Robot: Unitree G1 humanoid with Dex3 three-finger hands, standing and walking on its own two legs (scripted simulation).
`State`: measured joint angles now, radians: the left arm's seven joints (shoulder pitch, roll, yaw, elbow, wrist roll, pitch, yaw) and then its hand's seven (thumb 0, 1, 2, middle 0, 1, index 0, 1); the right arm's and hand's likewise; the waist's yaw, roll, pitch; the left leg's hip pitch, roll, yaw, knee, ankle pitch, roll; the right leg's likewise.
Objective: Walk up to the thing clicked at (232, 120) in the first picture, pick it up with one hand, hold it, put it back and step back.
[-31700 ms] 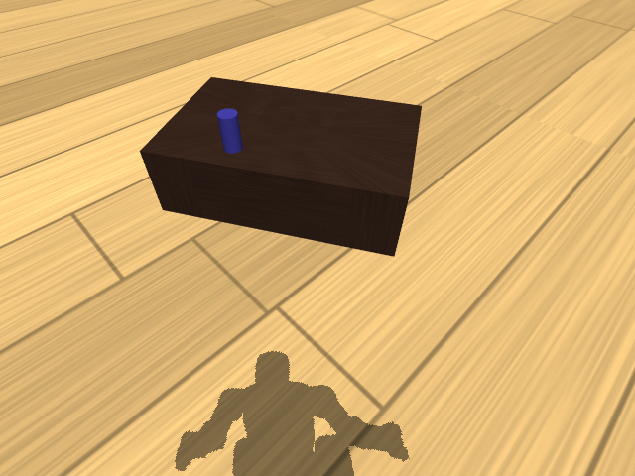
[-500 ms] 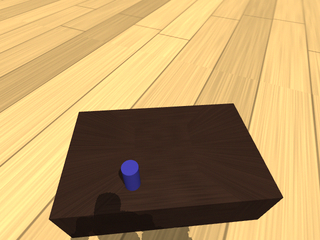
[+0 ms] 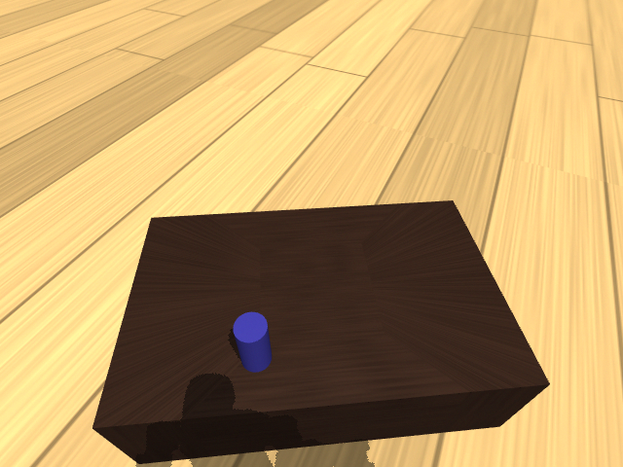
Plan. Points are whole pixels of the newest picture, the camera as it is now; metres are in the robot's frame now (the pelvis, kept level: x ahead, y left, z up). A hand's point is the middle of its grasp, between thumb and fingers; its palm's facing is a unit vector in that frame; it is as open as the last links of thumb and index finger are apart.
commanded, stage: stand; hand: left
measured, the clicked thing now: (253, 343) +0.48 +0.13 -0.37
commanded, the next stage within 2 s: step back in 0.44 s
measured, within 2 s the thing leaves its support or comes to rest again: neither
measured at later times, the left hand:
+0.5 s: hand out of the picture +0.07 +0.25 -0.16, palm faces +0.02 -0.94 -0.34, open 7.4 cm
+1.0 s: hand out of the picture +0.04 +0.28 -0.18, palm faces -0.05 -0.93 -0.37, open 7.4 cm
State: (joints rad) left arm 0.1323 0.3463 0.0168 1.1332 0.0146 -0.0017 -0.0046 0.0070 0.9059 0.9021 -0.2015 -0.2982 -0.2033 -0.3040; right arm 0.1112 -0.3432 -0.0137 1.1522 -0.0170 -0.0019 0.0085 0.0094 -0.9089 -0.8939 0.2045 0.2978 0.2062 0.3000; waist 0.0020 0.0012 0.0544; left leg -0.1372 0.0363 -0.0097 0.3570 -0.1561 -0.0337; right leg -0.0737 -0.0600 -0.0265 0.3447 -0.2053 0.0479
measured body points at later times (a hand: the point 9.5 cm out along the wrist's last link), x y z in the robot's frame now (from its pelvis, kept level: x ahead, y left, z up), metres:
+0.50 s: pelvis +0.00 +0.00 +0.00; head +0.02 +0.00 +0.45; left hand +0.07 +0.30 -0.14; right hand +0.08 -0.31 -0.14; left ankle +0.03 +0.14 -0.75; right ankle -0.01 -0.15 -0.75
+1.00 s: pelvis -0.08 +0.02 -0.02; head -0.01 +0.03 +0.42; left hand +0.04 +0.33 -0.16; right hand +0.01 -0.30 -0.14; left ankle -0.01 +0.13 -0.75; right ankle -0.12 -0.12 -0.69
